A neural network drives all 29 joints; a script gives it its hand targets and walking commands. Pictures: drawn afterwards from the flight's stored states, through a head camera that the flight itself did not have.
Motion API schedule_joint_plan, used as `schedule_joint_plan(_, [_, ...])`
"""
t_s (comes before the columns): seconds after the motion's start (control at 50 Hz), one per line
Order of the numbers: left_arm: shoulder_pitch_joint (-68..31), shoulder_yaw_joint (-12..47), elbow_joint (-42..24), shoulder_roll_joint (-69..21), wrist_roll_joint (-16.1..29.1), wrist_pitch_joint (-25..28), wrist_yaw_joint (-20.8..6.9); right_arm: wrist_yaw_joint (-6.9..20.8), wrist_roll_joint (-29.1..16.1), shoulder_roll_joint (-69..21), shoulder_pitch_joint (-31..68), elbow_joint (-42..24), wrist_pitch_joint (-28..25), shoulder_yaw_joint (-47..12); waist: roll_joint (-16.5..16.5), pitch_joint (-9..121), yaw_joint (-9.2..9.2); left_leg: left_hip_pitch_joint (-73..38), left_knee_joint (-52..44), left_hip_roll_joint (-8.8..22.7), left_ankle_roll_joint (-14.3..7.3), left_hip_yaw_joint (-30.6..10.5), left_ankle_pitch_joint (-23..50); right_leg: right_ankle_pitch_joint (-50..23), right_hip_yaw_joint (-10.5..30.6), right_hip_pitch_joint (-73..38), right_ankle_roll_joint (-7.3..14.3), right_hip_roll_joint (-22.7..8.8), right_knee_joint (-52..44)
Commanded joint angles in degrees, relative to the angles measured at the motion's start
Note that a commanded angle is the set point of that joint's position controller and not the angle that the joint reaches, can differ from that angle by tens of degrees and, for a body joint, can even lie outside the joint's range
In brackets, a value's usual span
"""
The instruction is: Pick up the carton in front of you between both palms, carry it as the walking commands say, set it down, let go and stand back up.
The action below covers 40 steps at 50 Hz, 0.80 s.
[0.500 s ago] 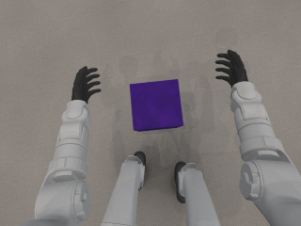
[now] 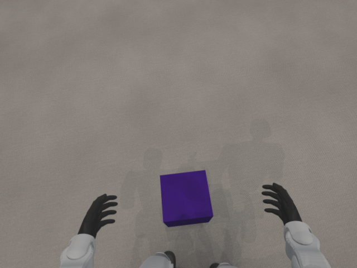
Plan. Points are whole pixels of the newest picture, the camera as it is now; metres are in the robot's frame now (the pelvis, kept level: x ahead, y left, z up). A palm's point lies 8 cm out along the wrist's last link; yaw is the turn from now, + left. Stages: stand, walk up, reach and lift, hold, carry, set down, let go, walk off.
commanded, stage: let go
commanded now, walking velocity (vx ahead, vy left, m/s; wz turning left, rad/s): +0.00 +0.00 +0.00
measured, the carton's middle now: (185, 200) +0.37 +0.03 -0.64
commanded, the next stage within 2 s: stand in 0.62 s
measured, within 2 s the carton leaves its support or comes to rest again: neither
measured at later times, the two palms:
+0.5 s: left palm (89, 243) +0.16 +0.22 -0.05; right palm (319, 254) +0.17 -0.25 -0.05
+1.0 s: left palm out of the picture +0.09 +0.28 -0.10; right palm (309, 261) +0.15 -0.25 -0.10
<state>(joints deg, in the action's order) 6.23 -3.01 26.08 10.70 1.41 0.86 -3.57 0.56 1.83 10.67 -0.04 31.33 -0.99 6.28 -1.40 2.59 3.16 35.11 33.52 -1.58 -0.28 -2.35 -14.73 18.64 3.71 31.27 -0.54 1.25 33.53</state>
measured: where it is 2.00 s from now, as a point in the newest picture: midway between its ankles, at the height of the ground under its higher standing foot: outside the picture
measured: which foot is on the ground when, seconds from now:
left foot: down 0.00-1.00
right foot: down 0.00-1.00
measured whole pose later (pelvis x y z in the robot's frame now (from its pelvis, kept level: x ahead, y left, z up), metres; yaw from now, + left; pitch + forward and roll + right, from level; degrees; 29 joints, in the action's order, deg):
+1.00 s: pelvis +0.04 +0.00 +0.00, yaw +7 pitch +4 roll +0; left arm 19.8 -1.5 38.0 16.7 -1.5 1.2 2.3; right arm -0.8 1.5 14.8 -19.7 41.3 -2.8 0.9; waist 1.3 5.0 1.3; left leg 20.6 38.5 -4.7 -0.8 -7.1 -21.6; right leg 26.7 -3.9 13.1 -1.1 -2.7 35.9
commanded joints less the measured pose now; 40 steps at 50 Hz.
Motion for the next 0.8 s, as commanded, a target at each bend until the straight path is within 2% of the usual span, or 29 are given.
schedule_joint_plan(0.0, [3.9, -0.7, -6.3, 5.6, 0.5, 1.1, 0.2, 0.3, -0.6, 5.4, -4.1, -6.4, -1.4, 0.3, 1.8, 16.1, -1.46, -27.9, -3.5, -0.2, 2.0, -0.4, 29.3, -20.7, -2.3, -9.2, -0.5, 1.8, -7.0])
schedule_joint_plan(0.1, [6.1, -0.4, -6.8, 6.6, 0.2, -0.3, -0.1, 1.3, -1.1, 5.6, -9.7, -8.8, 0.0, -1.5, 4.0, 8.0, -2.85, -29.5, -8.8, -1.4, 1.8, 0.9, 21.6, -22.0, -2.0, -17.7, -1.0, 0.7, -11.4])
schedule_joint_plan(0.24, [5.6, -1.1, -6.7, 7.6, -1.2, -4.5, -0.5, 3.0, -2.2, 5.6, -10.4, -11.0, 4.3, -2.9, 2.6, -2.4, -2.91, -32.7, -10.8, -2.1, 1.6, 2.3, 12.7, -13.8, -2.6, -18.6, -0.7, -0.2, -15.0])
schedule_joint_plan(0.32, [5.5, -1.8, -6.6, 7.6, -2.5, -6.7, -0.4, 3.5, -2.0, 5.9, -9.6, -11.6, 6.2, -3.0, 1.6, -5.2, -2.48, -34.2, -10.6, -2.2, 1.5, 2.6, 11.4, -11.9, -2.7, -18.5, -0.4, -0.3, -15.3])
schedule_joint_plan(0.4, [5.2, -2.0, -6.8, 7.4, -2.9, -7.9, -0.6, 3.5, -1.4, 6.1, -9.5, -12.1, 7.3, -2.7, 2.0, -5.9, -2.64, -35.9, -10.2, -2.3, 1.4, 2.6, 11.8, -12.4, -2.7, -18.9, -0.4, -0.2, -14.9])
schedule_joint_plan(0.46, [4.8, -1.9, -7.2, 7.2, -2.8, -8.1, -0.6, 3.4, -0.9, 6.2, -9.7, -12.4, 7.8, -2.5, 2.5, -5.7, -3.05, -36.7, -10.0, -2.3, 1.3, 2.4, 12.5, -13.7, -2.8, -19.5, -0.6, 0.0, -14.4])
schedule_joint_plan(0.48, [2.8, -1.9, -11.1, 9.0, -4.0, -11.0, 0.9, 2.4, -1.8, 6.3, -12.9, -9.0, 6.2, -2.2, 0.6, -2.7, -3.01, -35.0, -8.6, -3.4, 1.4, 2.4, 12.5, -18.5, -2.3, -22.4, -0.4, 0.0, -12.5])
schedule_joint_plan(0.5, [3.8, -1.2, -10.0, 8.4, -3.8, -11.7, 1.5, 1.8, -1.9, 6.1, -12.2, -9.9, 5.8, -2.6, 2.3, -2.8, -3.19, -34.1, -8.1, -3.3, 1.3, 2.3, 12.8, -20.3, -2.3, -22.6, -0.7, 0.1, -11.4])
schedule_joint_plan(0.6, [4.0, -0.4, -10.2, 7.5, -2.8, -12.7, 2.6, 1.2, -1.9, 6.6, -10.5, -11.0, 5.7, -2.9, 3.3, -3.8, -2.77, -32.0, -8.1, -2.9, 1.4, 2.1, 12.5, -18.6, -2.7, -22.2, -0.7, 0.9, -11.0])
schedule_joint_plan(0.62, [7.7, -1.1, -1.3, 11.6, -3.7, -5.3, 4.3, -1.0, 0.8, 12.0, -19.5, -1.3, 2.2, -2.1, 7.8, -5.8, -3.76, -16.4, -11.4, 4.8, 2.8, -4.5, -3.0, 10.8, -4.5, -22.4, -1.7, -4.6, -9.8])
schedule_joint_plan(0.64, [10.3, -1.2, -0.5, 11.4, -4.9, -2.6, 5.2, -1.9, 1.2, 13.6, -18.4, -0.2, 0.9, -1.5, 4.9, -8.7, -1.77, -13.3, -12.3, 4.4, 3.0, -5.3, -10.3, 15.5, -1.3, -19.9, -1.0, -5.7, -10.9])
schedule_joint_plan(0.68, [9.0, -1.1, 1.3, 11.4, -4.9, 0.3, 5.4, -1.6, 0.8, 11.3, -16.1, 0.4, -1.4, -2.4, 3.2, -8.1, -2.55, -9.9, -11.4, 3.5, 2.5, -5.8, -7.5, 13.9, 0.4, -19.1, -0.3, -7.3, -10.4])
schedule_joint_plan(0.72, [8.7, -1.0, 2.7, 11.4, -4.3, 1.8, 5.3, -0.7, 0.1, 9.6, -15.2, 1.7, -3.1, -3.0, 0.7, -2.2, -2.14, -12.2, -8.9, 2.9, 1.4, -6.3, 0.6, 7.9, 0.3, -20.8, 0.0, -7.6, -8.4])
schedule_joint_plan(0.78, [9.4, -1.0, 4.8, 11.8, -3.6, 2.7, 5.3, -0.4, -0.2, 9.9, -16.2, 3.9, -4.1, -3.1, -1.0, 3.0, -1.80, -15.2, -4.8, 3.3, 0.0, -7.9, 14.7, -0.4, -1.4, -22.0, -0.4, -6.9, -4.8])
